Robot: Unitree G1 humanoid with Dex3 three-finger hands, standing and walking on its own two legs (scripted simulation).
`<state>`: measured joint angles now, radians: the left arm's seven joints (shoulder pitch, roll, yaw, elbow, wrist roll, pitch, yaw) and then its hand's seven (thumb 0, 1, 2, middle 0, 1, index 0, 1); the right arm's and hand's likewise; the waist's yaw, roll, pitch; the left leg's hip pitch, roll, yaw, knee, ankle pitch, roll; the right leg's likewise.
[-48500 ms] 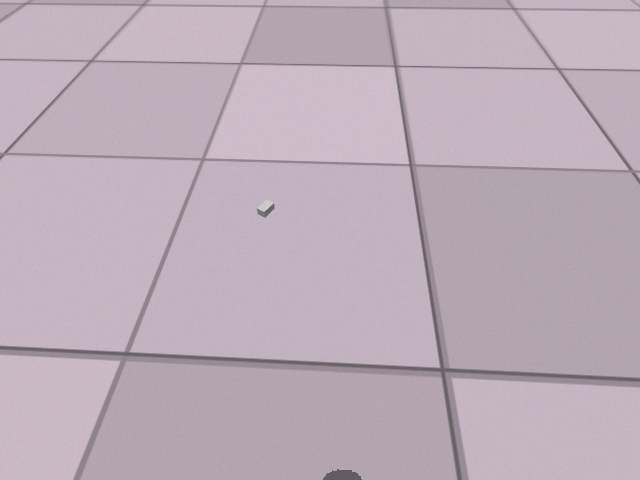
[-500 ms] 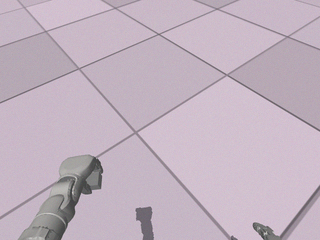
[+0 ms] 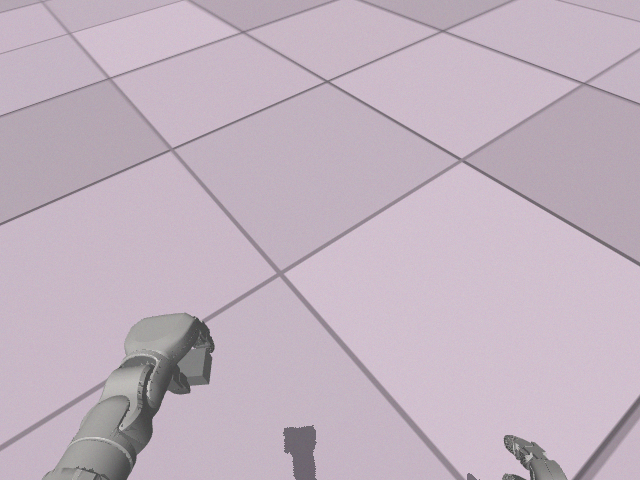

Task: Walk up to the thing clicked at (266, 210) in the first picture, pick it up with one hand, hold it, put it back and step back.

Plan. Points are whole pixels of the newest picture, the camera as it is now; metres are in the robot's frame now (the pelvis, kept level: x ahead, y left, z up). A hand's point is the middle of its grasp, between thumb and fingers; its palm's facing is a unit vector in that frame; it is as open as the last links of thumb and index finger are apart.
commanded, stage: hold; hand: left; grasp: from above
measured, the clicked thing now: (184, 368) +0.31 +0.22 -0.08
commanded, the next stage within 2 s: crouch in 1.08 s
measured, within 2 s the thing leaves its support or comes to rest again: neither
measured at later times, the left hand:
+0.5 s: hand (172, 372) +0.28 +0.21 -0.02, palm faces -0.44 -0.06 -0.90, open 6.9 cm
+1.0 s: hand (169, 366) +0.29 +0.22 -0.02, palm faces -0.43 -0.05 -0.90, open 6.9 cm
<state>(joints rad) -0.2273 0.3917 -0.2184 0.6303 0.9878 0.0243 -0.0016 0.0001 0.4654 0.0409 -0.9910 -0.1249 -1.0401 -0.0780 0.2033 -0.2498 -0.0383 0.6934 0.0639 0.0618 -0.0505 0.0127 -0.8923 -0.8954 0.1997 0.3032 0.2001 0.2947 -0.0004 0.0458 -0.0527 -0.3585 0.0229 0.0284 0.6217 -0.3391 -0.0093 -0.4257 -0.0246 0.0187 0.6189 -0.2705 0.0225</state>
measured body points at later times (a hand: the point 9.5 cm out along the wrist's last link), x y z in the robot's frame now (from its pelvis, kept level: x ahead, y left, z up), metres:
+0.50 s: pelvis -0.01 +0.00 +0.01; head +0.00 -0.03 +0.46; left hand +0.30 +0.22 +0.03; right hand +0.14 -0.25 -0.11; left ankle -0.01 +0.12 -0.73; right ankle +0.03 -0.13 -0.73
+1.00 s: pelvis -0.01 +0.00 +0.01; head +0.01 -0.02 +0.46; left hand +0.30 +0.22 +0.03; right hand +0.15 -0.25 -0.11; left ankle -0.01 +0.13 -0.73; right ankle +0.03 -0.13 -0.73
